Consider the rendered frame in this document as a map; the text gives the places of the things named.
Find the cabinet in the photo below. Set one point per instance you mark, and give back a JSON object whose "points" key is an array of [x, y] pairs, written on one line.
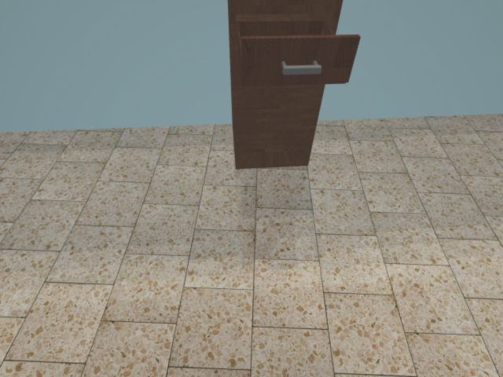
{"points": [[274, 126]]}

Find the drawer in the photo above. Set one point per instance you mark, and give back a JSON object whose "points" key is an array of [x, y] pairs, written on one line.
{"points": [[263, 45]]}

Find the handle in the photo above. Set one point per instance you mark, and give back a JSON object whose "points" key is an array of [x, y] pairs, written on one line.
{"points": [[301, 69]]}

